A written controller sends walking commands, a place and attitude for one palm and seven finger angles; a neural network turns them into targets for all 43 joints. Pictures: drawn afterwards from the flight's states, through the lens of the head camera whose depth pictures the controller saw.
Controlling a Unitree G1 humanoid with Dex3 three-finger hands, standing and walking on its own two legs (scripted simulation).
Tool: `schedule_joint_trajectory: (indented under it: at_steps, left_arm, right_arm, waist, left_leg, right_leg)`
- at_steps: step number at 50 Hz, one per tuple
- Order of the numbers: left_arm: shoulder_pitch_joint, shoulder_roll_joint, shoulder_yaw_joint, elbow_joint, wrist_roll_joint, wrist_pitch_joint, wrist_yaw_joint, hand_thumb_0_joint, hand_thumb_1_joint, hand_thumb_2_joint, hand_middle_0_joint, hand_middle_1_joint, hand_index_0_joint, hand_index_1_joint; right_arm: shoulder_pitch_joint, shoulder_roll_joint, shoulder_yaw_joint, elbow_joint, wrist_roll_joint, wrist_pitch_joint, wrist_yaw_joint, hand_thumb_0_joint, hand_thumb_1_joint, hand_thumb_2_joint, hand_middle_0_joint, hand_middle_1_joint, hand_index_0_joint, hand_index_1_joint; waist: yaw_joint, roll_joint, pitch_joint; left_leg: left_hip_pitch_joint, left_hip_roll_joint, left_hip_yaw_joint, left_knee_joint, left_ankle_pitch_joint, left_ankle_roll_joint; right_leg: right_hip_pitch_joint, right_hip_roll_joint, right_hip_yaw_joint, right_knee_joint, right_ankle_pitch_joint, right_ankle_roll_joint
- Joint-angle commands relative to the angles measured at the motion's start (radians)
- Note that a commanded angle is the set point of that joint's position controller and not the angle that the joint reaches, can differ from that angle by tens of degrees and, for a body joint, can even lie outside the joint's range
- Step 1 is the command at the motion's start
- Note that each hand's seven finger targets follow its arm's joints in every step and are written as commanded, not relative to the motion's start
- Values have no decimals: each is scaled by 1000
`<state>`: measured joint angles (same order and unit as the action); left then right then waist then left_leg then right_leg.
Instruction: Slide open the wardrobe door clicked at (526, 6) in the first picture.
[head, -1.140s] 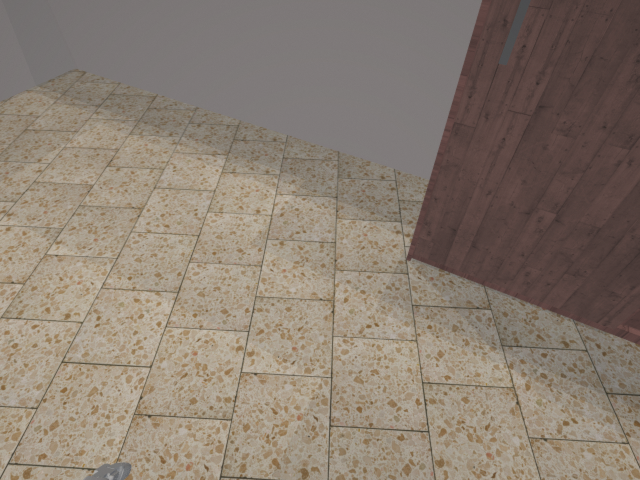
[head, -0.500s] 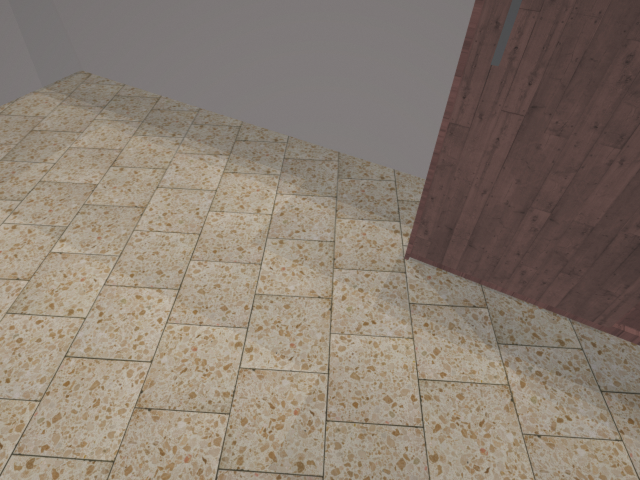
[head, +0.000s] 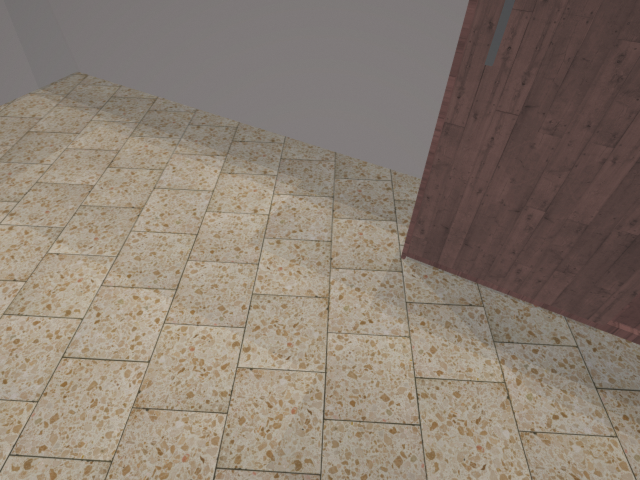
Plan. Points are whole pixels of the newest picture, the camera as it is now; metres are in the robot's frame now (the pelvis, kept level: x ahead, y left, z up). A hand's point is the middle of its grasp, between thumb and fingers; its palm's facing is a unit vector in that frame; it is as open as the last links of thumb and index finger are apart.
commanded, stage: look at it before walking up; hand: left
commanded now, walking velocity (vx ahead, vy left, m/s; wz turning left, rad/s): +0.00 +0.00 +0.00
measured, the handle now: (507, 9) +1.06 -0.38 +0.20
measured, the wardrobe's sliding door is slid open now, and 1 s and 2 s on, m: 0.00 0.00 0.00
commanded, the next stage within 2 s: walk to a spot facing it in 0.30 s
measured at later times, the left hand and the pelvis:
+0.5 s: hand out of the picture +0.08 +0.24 -0.16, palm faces -0.04 -0.95 -0.32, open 7.4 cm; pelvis +0.01 +0.00 +0.00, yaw -1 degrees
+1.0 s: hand out of the picture +0.13 +0.13 -0.17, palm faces -0.20 -0.96 -0.18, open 7.4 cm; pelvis +0.13 -0.05 +0.00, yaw -15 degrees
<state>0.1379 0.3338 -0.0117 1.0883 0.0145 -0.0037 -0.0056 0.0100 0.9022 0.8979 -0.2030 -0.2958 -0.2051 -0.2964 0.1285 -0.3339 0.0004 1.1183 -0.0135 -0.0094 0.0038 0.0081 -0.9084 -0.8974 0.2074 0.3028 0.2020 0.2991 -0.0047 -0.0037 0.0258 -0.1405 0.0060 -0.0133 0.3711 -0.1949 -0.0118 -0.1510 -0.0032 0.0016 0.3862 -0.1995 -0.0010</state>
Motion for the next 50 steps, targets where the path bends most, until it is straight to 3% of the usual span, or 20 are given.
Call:
schedule_joint_trajectory:
  at_steps: [1,20,22,25,28,30,31,33,34,35,36,37,38,39,40,41,43,45,47,50]
  left_arm:
    - [-44,211,46,-66,-4,-23,17,0,900,900,-200,-300,-200,-300]
    - [-40,214,45,-61,-4,-26,17,0,900,900,-200,-300,-200,-300]
    - [12,118,26,-42,-5,-7,19,0,900,900,-200,-300,-200,-300]
    - [49,103,35,-58,3,19,5,0,900,900,-200,-300,-200,-300]
    - [63,99,51,-102,8,24,-11,0,900,900,-200,-300,-200,-300]
    - [61,59,58,-136,8,16,-21,0,900,900,-200,-300,-200,-300]
    - [36,41,61,-158,7,11,-25,0,900,900,-200,-300,-200,-300]
    - [-3,28,66,-191,7,0,-32,0,900,900,-200,-300,-200,-300]
    - [13,10,69,-192,4,-5,-34,0,900,900,-200,-300,-200,-300]
    - [59,-5,72,-181,4,-8,-37,0,900,900,-200,-300,-200,-300]
    - [145,-14,77,-156,5,-11,-40,0,900,900,-200,-300,-200,-300]
    - [278,7,86,-109,10,-16,-38,0,900,900,-200,-300,-200,-300]
    - [423,134,113,-73,18,-33,-19,0,900,900,-200,-300,-200,-300]
    - [474,171,118,-68,0,-35,-1,0,900,900,-200,-300,-200,-300]
    - [432,146,117,-78,-5,-38,11,0,900,900,-200,-300,-200,-300]
    - [374,100,107,-96,-5,-42,9,0,900,900,-200,-300,-200,-300]
    - [290,53,96,-122,2,-47,11,0,900,900,-200,-300,-200,-300]
    - [297,25,90,-118,7,-59,10,0,900,900,-200,-300,-200,-300]
    - [296,28,90,-114,6,-65,10,0,900,900,-200,-300,-200,-300]
    - [328,14,90,-99,7,-73,14,0,900,900,-200,-300,-200,-300]
  right_arm:
    - [-54,-206,-35,-64,5,-24,-14,0,-900,-900,200,300,200,300]
    - [-62,-208,-35,-64,7,-23,-15,0,-900,-900,200,300,200,300]
    - [-6,-112,-13,-45,-1,-10,-13,0,-900,-900,200,300,200,300]
    - [37,-103,-21,-53,-9,4,-12,0,-900,-900,200,300,200,300]
    - [72,-143,-46,-84,-10,5,-14,0,-900,-900,200,300,200,300]
    - [110,-175,-68,-97,-7,-5,-19,0,-900,-900,200,300,200,300]
    - [128,-178,-75,-101,-4,-15,-21,0,-900,-900,200,300,200,300]
    - [164,-154,-79,-100,-7,-30,-22,0,-900,-900,200,300,200,300]
    - [150,-142,-79,-104,-10,-32,-24,0,-900,-900,200,300,200,300]
    - [124,-133,-77,-112,-13,-33,-25,0,-900,-900,200,300,200,300]
    - [86,-123,-77,-121,-11,-32,-26,0,-900,-900,200,300,200,300]
    - [65,-103,-74,-131,-8,-31,-21,0,-900,-900,200,300,200,300]
    - [41,-27,-58,-174,6,-30,-11,0,-900,-900,200,300,200,300]
    - [-39,-7,-49,-231,-2,-39,-6,0,-900,-900,200,300,200,300]
    - [-37,-31,-60,-227,-2,-45,-7,0,-900,-900,200,300,200,300]
    - [-43,-27,-63,-213,0,-49,-4,0,-900,-900,200,300,200,300]
    - [-28,-6,-67,-196,-8,-43,1,0,-900,-900,200,300,200,300]
    - [4,25,-65,-186,-13,-31,5,0,-900,-900,200,300,200,300]
    - [22,38,-70,-193,-9,-22,9,0,-900,-900,200,300,200,300]
    - [-17,50,-71,-220,-9,-24,15,0,-900,-900,200,300,200,300]
  waist:
    - [8,9,-43]
    - [8,-1,-57]
    - [5,-6,-69]
    - [6,2,15]
    - [-4,56,84]
    - [-19,161,114]
    - [-28,181,101]
    - [-41,155,84]
    - [-24,149,79]
    - [1,151,62]
    - [45,132,21]
    - [107,34,-24]
    - [161,-331,-64]
    - [165,-359,-13]
    - [136,-232,5]
    - [114,-138,42]
    - [66,-48,74]
    - [38,-54,72]
    - [20,-61,57]
    - [28,-68,38]
  left_leg:
    - [-5,109,-90,-61,93,38]
    - [17,113,-87,-61,137,37]
    - [32,110,-53,-34,54,19]
    - [-22,115,-39,-27,-223,25]
    - [-29,172,-101,-66,-411,64]
    - [9,292,-226,-151,-456,134]
    - [65,352,-246,-169,-348,176]
    - [139,381,-205,-124,-104,203]
    - [121,378,-143,-85,-4,189]
    - [84,351,-68,-33,51,159]
    - [9,305,17,79,54,115]
    - [-123,228,109,286,-3,65]
    - [-419,99,204,627,-256,-5]
    - [-581,37,119,801,-396,-16]
    - [-608,90,30,829,-311,-2]
    - [-591,123,27,824,-226,-2]
    - [-543,142,22,809,-157,-21]
    - [-521,135,40,769,-95,-39]
    - [-524,133,46,735,-46,-53]
    - [-568,124,50,678,18,-59]
  right_leg:
    - [3,-119,106,-74,75,-29]
    - [20,-123,100,-75,134,-28]
    - [3,-110,111,-64,45,-20]
    - [-103,-77,144,-50,-230,-32]
    - [-235,-19,127,55,-324,-40]
    - [-335,42,24,270,-255,-21]
    - [-391,16,-9,371,-270,-12]
    - [-448,-31,-1,414,-322,-7]
    - [-402,-49,-10,383,-322,-8]
    - [-316,-47,-38,325,-294,-10]
    - [-156,-34,-62,220,-203,-15]
    - [60,4,-84,104,-77,-23]
    - [250,-231,329,-83,-143,-99]
    - [230,-369,644,-190,-30,-174]
    - [235,-363,580,-164,-23,-221]
    - [156,-320,511,-163,-51,-225]
    - [43,-291,442,-173,-70,-226]
    - [9,-246,351,-170,74,-200]
    - [7,-219,291,-173,101,-192]
    - [65,-192,275,-164,170,-186]
